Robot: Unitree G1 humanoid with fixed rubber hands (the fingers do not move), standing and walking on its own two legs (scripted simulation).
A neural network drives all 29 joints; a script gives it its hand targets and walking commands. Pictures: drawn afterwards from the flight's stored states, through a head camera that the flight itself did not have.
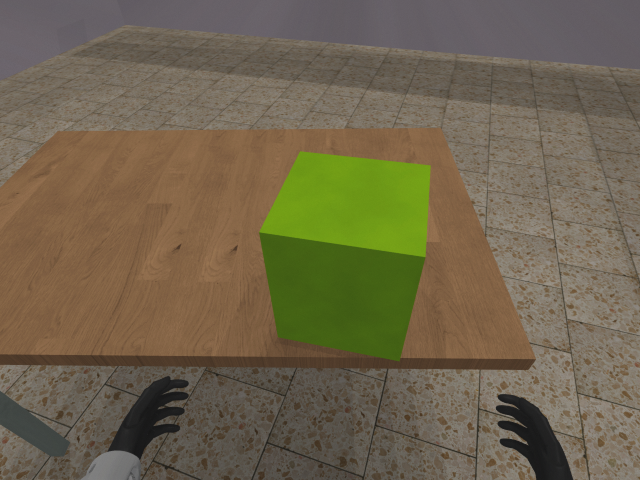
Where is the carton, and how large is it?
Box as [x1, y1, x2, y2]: [259, 151, 430, 360]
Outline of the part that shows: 300,151 259,231 277,334 279,337 399,360 425,256 430,165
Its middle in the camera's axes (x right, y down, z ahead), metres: +0.05 +0.02 +0.63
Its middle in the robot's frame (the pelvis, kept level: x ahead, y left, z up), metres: +0.47 -0.02 +0.01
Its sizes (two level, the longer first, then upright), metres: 0.210 0.200 0.250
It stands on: a table, 0.66 m high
